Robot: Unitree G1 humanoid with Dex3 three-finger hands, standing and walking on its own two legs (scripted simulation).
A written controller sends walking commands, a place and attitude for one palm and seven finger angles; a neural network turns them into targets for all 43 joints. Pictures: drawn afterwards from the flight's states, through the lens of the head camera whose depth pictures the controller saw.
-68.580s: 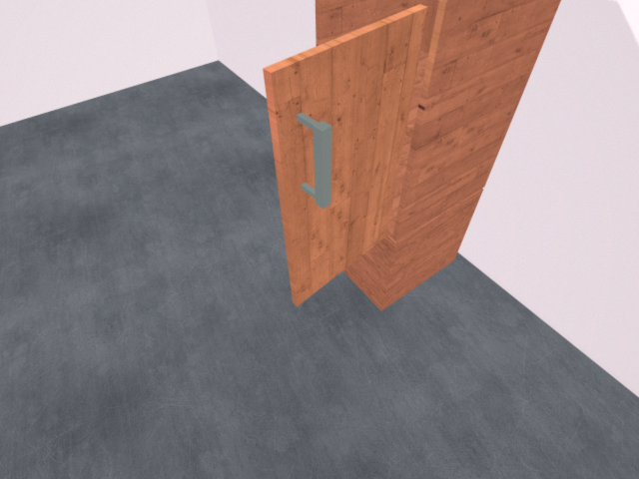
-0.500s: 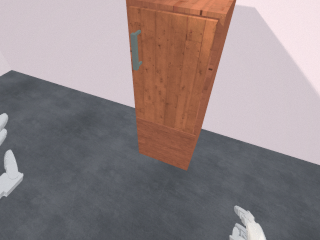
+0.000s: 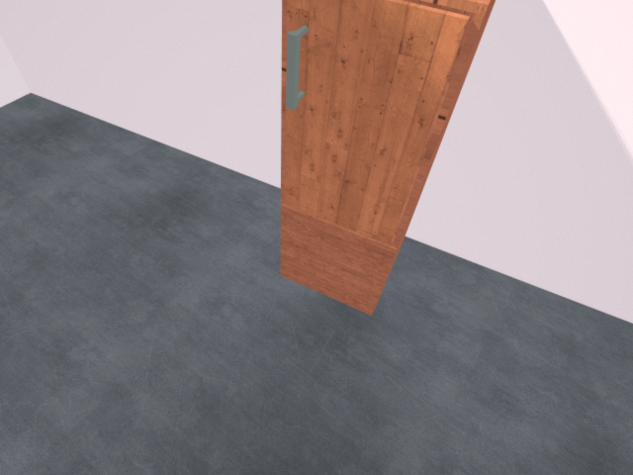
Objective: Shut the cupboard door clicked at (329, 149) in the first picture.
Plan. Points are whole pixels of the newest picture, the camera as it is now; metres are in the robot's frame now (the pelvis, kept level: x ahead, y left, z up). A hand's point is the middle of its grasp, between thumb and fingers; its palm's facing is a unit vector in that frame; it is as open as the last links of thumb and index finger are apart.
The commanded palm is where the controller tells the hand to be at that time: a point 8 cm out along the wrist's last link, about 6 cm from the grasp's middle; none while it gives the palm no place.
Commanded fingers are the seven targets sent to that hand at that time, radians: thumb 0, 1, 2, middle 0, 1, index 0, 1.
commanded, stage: let the arm hang, fingers relaxed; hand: left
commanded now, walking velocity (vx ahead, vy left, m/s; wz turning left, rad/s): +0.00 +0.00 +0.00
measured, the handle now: (297, 68) +0.85 +0.10 +0.09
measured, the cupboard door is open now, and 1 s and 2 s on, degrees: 0 0 0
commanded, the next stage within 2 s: look to check the result in 0.68 s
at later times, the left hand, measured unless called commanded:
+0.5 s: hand out of the picture -0.05 +0.16 -0.18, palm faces +0.05 -0.99 -0.16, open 7.4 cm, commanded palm none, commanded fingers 0.00 0.90 0.90 -0.20 -0.30 -0.20 -0.30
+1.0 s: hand out of the picture -0.03 +0.16 -0.17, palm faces +0.04 -0.98 -0.18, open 7.4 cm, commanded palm none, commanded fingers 0.00 0.90 0.90 -0.20 -0.30 -0.20 -0.30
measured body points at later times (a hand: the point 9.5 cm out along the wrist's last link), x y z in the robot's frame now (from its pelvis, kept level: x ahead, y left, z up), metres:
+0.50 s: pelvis -0.01 +0.00 +0.00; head -0.03 +0.00 +0.45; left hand -0.05 +0.21 -0.16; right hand -0.03 -0.21 -0.16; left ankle +0.08 +0.10 -0.74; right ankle -0.02 -0.13 -0.74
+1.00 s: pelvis +0.01 -0.01 +0.00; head +0.02 -0.01 +0.45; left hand -0.03 +0.22 -0.16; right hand +0.00 -0.22 -0.16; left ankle +0.08 +0.10 -0.74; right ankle -0.02 -0.13 -0.74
